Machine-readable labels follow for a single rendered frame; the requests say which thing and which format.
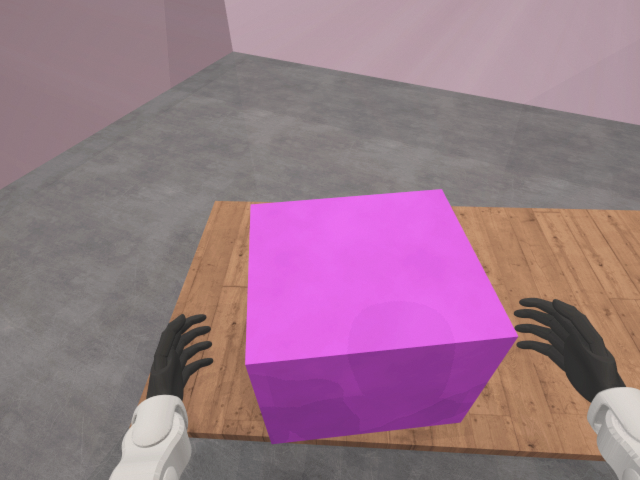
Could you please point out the carton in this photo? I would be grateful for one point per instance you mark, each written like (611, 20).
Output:
(367, 314)

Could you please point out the table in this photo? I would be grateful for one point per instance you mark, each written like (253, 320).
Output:
(586, 258)

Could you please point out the robot right hand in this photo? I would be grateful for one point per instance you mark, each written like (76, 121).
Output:
(577, 348)

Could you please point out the robot left forearm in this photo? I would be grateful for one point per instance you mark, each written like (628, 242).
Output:
(156, 446)

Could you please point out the robot right forearm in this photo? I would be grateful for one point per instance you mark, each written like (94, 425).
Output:
(614, 415)

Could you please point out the robot left hand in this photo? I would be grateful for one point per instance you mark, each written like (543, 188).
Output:
(169, 375)

